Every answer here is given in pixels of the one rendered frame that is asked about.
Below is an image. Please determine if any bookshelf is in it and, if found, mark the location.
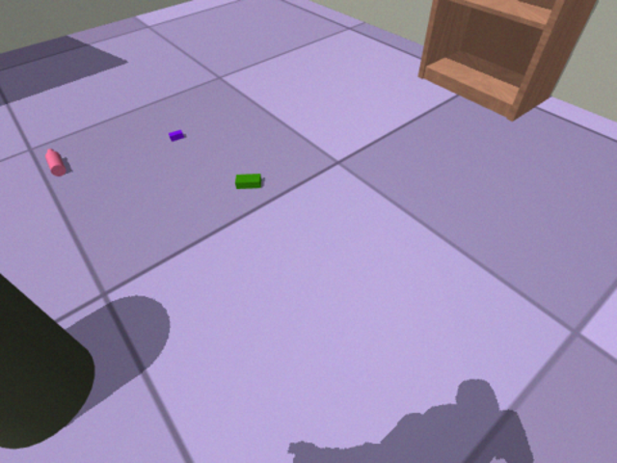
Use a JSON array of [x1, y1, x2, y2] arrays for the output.
[[418, 0, 597, 122]]

